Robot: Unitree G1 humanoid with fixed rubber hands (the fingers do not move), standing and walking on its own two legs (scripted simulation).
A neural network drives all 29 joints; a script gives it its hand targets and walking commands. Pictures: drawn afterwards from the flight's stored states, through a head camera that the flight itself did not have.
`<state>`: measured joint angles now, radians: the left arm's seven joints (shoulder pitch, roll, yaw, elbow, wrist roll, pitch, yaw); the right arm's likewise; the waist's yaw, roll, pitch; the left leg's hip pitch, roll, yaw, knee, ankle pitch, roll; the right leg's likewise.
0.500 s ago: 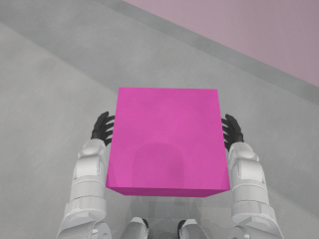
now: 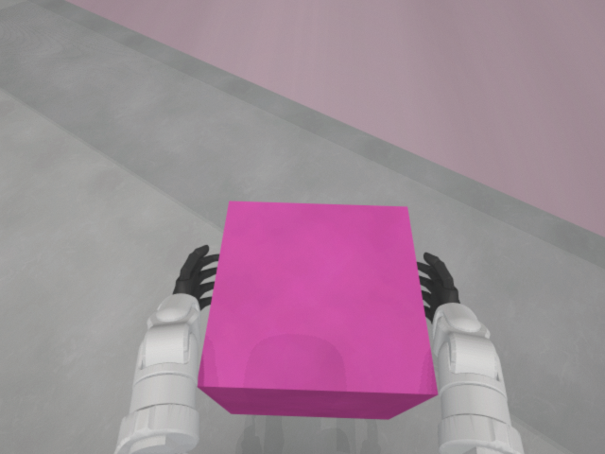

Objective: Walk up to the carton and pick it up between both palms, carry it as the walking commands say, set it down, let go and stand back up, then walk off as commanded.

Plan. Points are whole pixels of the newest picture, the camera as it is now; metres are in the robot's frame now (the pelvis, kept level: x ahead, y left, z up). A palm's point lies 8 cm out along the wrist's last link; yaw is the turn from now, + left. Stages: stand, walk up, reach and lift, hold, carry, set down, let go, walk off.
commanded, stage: reach and lift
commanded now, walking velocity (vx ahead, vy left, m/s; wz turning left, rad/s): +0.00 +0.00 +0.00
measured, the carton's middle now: (313, 316) +0.34 +0.00 -0.08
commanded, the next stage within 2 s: hold in 1.48 s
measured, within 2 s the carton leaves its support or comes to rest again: neither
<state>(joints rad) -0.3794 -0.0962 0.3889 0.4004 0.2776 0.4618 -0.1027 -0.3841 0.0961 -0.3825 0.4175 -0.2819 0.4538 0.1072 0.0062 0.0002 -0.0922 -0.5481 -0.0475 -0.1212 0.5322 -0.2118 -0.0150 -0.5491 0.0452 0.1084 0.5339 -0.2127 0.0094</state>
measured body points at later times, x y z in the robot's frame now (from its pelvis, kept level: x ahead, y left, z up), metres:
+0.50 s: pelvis +0.02 +0.00 +0.02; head +0.00 +0.00 +0.47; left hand +0.32 +0.18 +0.04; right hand +0.32 -0.18 +0.04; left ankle +0.02 +0.13 -0.73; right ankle +0.02 -0.12 -0.73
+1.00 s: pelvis +0.02 +0.00 +0.02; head -0.01 +0.00 +0.47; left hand +0.31 +0.17 +0.06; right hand +0.31 -0.18 +0.06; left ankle +0.02 +0.13 -0.73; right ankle +0.02 -0.12 -0.73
